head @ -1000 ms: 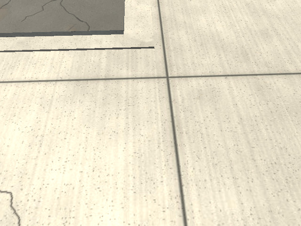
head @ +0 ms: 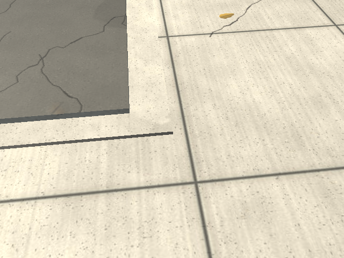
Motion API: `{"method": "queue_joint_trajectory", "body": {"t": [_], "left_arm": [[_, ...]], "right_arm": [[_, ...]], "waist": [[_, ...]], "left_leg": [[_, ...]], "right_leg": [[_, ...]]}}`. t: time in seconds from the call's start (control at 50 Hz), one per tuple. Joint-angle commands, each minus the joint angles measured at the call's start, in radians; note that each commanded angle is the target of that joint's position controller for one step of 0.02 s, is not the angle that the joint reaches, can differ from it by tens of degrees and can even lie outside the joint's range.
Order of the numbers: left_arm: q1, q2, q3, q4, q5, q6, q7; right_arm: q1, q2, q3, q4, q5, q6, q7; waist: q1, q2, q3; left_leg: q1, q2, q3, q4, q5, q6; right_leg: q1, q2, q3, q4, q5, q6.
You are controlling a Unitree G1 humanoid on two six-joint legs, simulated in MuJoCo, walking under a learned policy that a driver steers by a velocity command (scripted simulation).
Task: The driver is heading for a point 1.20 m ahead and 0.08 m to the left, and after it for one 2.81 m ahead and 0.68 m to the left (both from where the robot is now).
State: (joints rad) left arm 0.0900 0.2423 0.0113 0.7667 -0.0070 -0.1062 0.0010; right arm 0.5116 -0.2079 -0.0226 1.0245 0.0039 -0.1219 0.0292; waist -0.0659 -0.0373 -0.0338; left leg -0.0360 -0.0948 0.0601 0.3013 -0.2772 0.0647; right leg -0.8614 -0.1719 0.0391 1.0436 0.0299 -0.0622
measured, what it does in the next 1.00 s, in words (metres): walks ahead: right foot, then left foot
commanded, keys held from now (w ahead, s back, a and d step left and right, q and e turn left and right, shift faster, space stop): w+shift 0.20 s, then shift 0.80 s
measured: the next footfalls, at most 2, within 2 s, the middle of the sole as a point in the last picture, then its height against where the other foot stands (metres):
right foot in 0.20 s outside the picture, level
left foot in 0.64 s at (154, 229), level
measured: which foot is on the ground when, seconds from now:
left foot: down 0.00-0.22, up 0.24-0.62, down 0.64-1.00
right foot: up 0.00-0.18, down 0.20-0.66, up 0.68-0.94, down 0.96-1.00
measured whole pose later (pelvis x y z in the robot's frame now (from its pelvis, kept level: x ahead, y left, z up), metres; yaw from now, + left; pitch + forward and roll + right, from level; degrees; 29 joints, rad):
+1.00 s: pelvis +0.54 -0.02 -0.01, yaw -1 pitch +1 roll +0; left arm 0.21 0.23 0.03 1.00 0.02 0.02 0.04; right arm 0.15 -0.22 -0.02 0.91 -0.01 -0.02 -0.02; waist 0.00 0.00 0.00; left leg -0.39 -0.04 0.03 0.48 -0.11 0.04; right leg -0.28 -0.04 0.03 0.58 -0.30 0.02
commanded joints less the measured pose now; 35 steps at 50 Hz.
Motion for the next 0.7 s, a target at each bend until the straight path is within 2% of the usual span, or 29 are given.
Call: {"method": "queue_joint_trajectory", "body": {"t": [0.02,0.06,0.1,0.12,0.14,0.16,0.18,0.2,0.22,0.24,0.26,0.28,0.3,0.32,0.34,0.36,0.4,0.42,0.46,0.48,0.5,0.54,0.6,0.62,0.64,0.66,0.68,0.7], "left_arm": [[-0.094,0.029,-0.002,-0.067,-0.004,-0.02,-0.014],[-0.179,0.028,-0.004,-0.096,-0.019,-0.029,-0.033],[-0.241,0.035,-0.002,-0.127,-0.025,-0.035,-0.053],[-0.247,0.044,0.002,-0.14,-0.026,-0.038,-0.063],[-0.222,0.067,0.012,-0.146,-0.027,-0.039,-0.067],[-0.158,0.1,0.027,-0.14,-0.032,-0.035,-0.063],[-0.024,0.145,0.048,-0.118,-0.042,-0.028,-0.056],[0.213,0.192,0.072,-0.058,-0.047,-0.016,-0.042],[0.425,0.287,0.089,-0.002,-0.019,-0.002,-0.025],[0.461,0.296,0.094,0.022,0.011,-0.014,-0.043],[0.437,0.184,0.072,0.04,0.028,-0.015,-0.043],[0.339,0.13,0.056,0.025,0.033,-0.015,-0.039],[0.236,0.119,0.048,0.018,0.034,-0.022,-0.048],[0.179,0.101,0.044,0.015,0.034,-0.032,-0.05],[0.156,0.076,0.034,0.026,0.04,-0.036,-0.053],[0.146,0.063,0.029,0.039,0.034,-0.04,-0.055],[0.148,0.087,0.03,0.067,0.021,-0.046,-0.046],[0.143,0.107,0.034,0.075,0.021,-0.045,-0.035],[0.128,0.135,0.04,0.078,0.016,-0.031,-0.015],[0.15,0.143,0.042,0.084,0.01,-0.025,-0.008],[0.179,0.151,0.043,0.095,0.006,-0.02,-0.004],[0.206,0.156,0.043,0.117,0.001,-0.009,0.0],[0.183,0.153,0.045,0.137,-0.004,0.011,0.007],[0.169,0.147,0.044,0.14,-0.006,0.018,0.009],[0.188,0.134,0.041,0.146,-0.001,0.023,0.01],[0.249,0.112,0.033,0.146,0.019,0.022,0.01],[0.398,0.014,0.003,0.186,0.021,0.023,0.003],[0.399,0.042,0.003,0.202,0.008,0.037,-0.003]], "right_arm": [[-0.064,-0.132,-0.012,-0.088,0.015,-0.032,-0.023],[-0.011,-0.156,-0.012,-0.076,0.021,-0.022,-0.032],[0.024,-0.168,-0.014,-0.067,0.019,-0.002,-0.038],[0.025,-0.177,-0.017,-0.067,0.015,0.009,-0.039],[0.018,-0.194,-0.021,-0.07,0.003,0.019,-0.039],[0.013,-0.213,-0.026,-0.07,-0.014,0.029,-0.039],[-0.002,-0.229,-0.03,-0.069,-0.037,0.043,-0.038],[-0.056,-0.227,-0.028,-0.083,-0.047,0.056,-0.037],[-0.05,-0.162,-0.007,-0.127,-0.055,0.05,-0.04],[0.143,0.035,0.04,-0.102,-0.001,0.013,-0.014],[0.061,-0.091,0.016,-0.102,0.038,-0.02,-0.012],[-0.11,-0.162,-0.002,-0.162,0.066,-0.029,-0.017],[-0.195,-0.154,0.003,-0.194,0.045,-0.028,-0.025],[-0.219,-0.148,-0.007,-0.201,0.025,-0.018,-0.031],[-0.198,-0.133,-0.008,-0.201,0.018,-0.001,-0.029],[-0.169,-0.111,-0.008,-0.194,0.019,0.016,-0.031],[-0.165,-0.078,-0.003,-0.198,0.01,0.034,-0.034],[-0.195,-0.073,0.0,-0.212,0.004,0.037,-0.034],[-0.275,-0.064,0.008,-0.234,-0.006,0.036,-0.031],[-0.319,-0.07,0.008,-0.238,-0.009,0.034,-0.027],[-0.36,-0.08,0.006,-0.244,-0.009,0.033,-0.024],[-0.406,-0.102,0.0,-0.256,-0.01,0.033,-0.02],[-0.406,-0.149,-0.019,-0.258,-0.023,0.027,-0.012],[-0.366,-0.16,-0.027,-0.24,-0.029,0.024,-0.011],[-0.313,-0.186,-0.04,-0.213,-0.037,0.021,-0.016],[-0.282,-0.236,-0.05,-0.21,-0.045,0.02,-0.022],[-0.26,-0.206,-0.035,-0.211,-0.062,0.031,-0.027],[-0.225,-0.126,-0.016,-0.199,-0.045,0.042,-0.02]], "waist": [[0.03,0.026,0.171],[0.002,0.028,0.2],[-0.011,0.038,0.223],[0.0,0.055,0.215],[0.027,0.087,0.18],[0.072,0.133,0.113],[0.152,0.187,0.019],[0.277,0.21,-0.102],[0.307,0.061,-0.281],[0.171,-0.367,-0.487],[0.21,-0.242,-0.439],[0.197,-0.151,-0.247],[0.144,0.048,-0.13],[0.099,0.084,-0.077],[0.06,0.064,-0.05],[0.033,0.041,-0.036],[0.009,0.019,-0.005],[0.005,0.01,0.004],[0.017,-0.003,-0.002],[0.043,-0.014,-0.016],[0.066,-0.019,-0.025],[0.086,-0.036,-0.024],[0.066,-0.045,-0.016],[0.042,-0.03,-0.025],[0.032,0.004,-0.049],[0.056,0.102,-0.108],[0.094,0.272,-0.222],[0.063,0.287,-0.283]], "left_leg": [[-0.257,0.224,-0.124,-0.257,0.166,0.139],[-0.143,0.254,-0.109,-0.281,0.192,0.132],[0.023,0.29,-0.094,-0.255,0.275,0.123],[0.1,0.308,-0.087,-0.217,0.404,0.116],[0.166,0.324,-0.082,-0.149,0.633,0.106],[0.23,0.334,-0.079,-0.049,0.895,0.096],[0.268,0.336,-0.071,0.121,1.129,0.089],[0.151,0.308,-0.036,0.401,1.192,0.064],[-0.144,0.238,-0.04,0.785,0.844,0.044],[-0.534,-0.015,-0.156,1.211,-0.129,-0.026],[-0.625,0.027,-0.278,1.266,-0.174,0.015],[-0.661,0.078,-0.237,1.259,-0.172,0.022],[-0.613,0.123,-0.2,1.182,-0.144,0.014],[-0.569,0.16,-0.184,1.095,-0.114,0.002],[-0.508,0.185,-0.177,1.046,-0.104,-0.005],[-0.481,0.193,-0.169,0.985,-0.094,-0.014],[-0.462,0.198,-0.14,0.846,-0.048,-0.037],[-0.465,0.193,-0.122,0.762,-0.001,-0.05],[-0.418,0.172,-0.08,0.539,0.161,-0.062],[-0.392,0.149,-0.06,0.447,0.272,-0.066],[-0.378,0.133,-0.055,0.379,0.358,-0.068],[-0.364,0.124,-0.074,0.294,0.432,-0.06],[-0.358,0.127,-0.099,0.218,0.398,-0.018],[-0.308,0.116,-0.086,0.17,0.419,-0.002],[-0.222,0.109,-0.076,0.135,0.551,0.015],[-0.07,0.209,-0.161,0.179,0.971,0.054],[0.149,0.401,-0.359,0.214,1.204,0.225],[0.157,0.46,-0.475,0.163,1.1,0.287]], "right_leg": [[0.17,0.025,-0.054,-0.259,0.232,0.015],[0.189,0.055,-0.064,-0.409,0.259,0.014],[0.148,0.08,-0.07,-0.515,0.207,0.002],[0.149,0.101,-0.083,-0.546,0.155,-0.009],[0.19,0.136,-0.103,-0.548,0.088,-0.026],[0.261,0.174,-0.124,-0.519,0.01,-0.045],[0.389,0.209,-0.137,-0.484,-0.07,-0.072],[0.678,0.21,-0.133,-0.472,-0.087,-0.102],[1.066,-0.009,0.148,-0.403,-0.152,-0.139],[1.419,-0.239,0.746,-0.627,-0.42,-0.348],[1.383,-0.193,0.796,-0.737,-0.333,-0.285],[1.219,-0.168,0.546,-0.694,-0.057,-0.235],[0.988,-0.141,0.388,-0.704,0.245,-0.214],[0.846,-0.109,0.282,-0.707,0.38,-0.203],[0.749,-0.083,0.217,-0.735,0.464,-0.192],[0.702,-0.068,0.172,-0.766,0.492,-0.191],[0.628,-0.047,0.097,-0.805,0.594,-0.194],[0.608,-0.032,0.056,-0.815,0.64,-0.194],[0.583,0.028,-0.037,-0.82,0.617,-0.168],[0.601,0.049,-0.061,-0.819,0.572,-0.154],[0.629,0.052,-0.064,-0.816,0.517,-0.146],[0.681,0.027,-0.042,-0.798,0.416,-0.133],[0.754,-0.012,-0.002,-0.701,0.325,-0.102],[0.76,0.003,-0.005,-0.636,0.297,-0.082],[0.755,0.055,-0.019,-0.537,0.258,-0.053],[0.676,0.14,-0.056,-0.377,0.061,-0.007],[0.495,0.21,-0.052,-0.148,-0.402,0.048],[0.431,0.209,0.011,-0.001,-0.712,0.077]]}}
Keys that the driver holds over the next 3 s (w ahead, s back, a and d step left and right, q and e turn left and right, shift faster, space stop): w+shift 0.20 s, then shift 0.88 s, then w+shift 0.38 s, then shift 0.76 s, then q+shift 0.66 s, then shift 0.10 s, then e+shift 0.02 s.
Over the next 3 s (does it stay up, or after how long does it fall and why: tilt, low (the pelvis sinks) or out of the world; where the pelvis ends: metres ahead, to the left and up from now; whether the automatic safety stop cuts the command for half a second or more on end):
stays up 0.98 0.12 0.00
